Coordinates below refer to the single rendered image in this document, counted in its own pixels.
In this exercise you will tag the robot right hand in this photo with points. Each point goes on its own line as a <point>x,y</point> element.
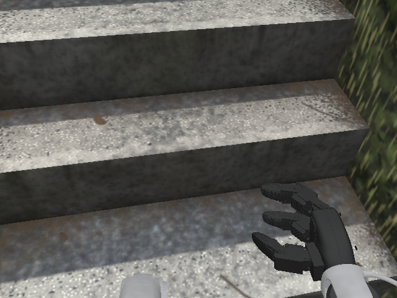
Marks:
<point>316,223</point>

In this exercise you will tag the right robot forearm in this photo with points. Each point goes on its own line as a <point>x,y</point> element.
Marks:
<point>346,281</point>

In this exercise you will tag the robot left thigh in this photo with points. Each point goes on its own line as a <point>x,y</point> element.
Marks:
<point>144,286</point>

